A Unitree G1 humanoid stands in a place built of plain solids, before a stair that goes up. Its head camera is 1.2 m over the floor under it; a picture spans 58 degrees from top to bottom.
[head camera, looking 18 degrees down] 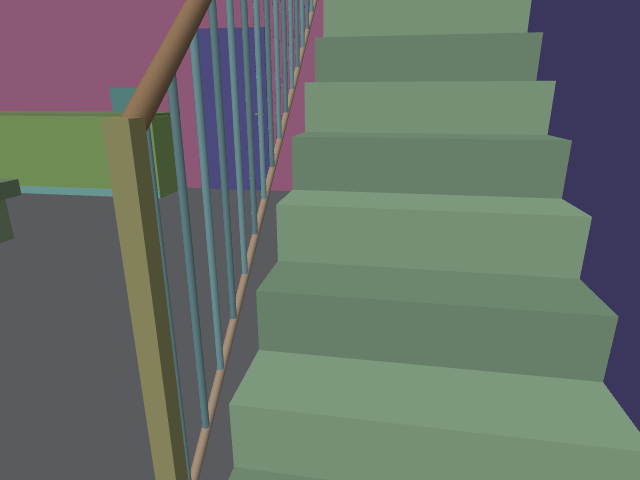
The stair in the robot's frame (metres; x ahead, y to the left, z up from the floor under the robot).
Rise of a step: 0.21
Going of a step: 0.27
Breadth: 1.03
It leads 9 degrees to the right of straight ahead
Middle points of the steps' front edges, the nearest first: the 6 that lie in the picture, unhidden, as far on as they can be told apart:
0.88 -0.26 0.42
1.14 -0.31 0.64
1.41 -0.35 0.85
1.67 -0.39 1.06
1.93 -0.44 1.27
2.20 -0.48 1.48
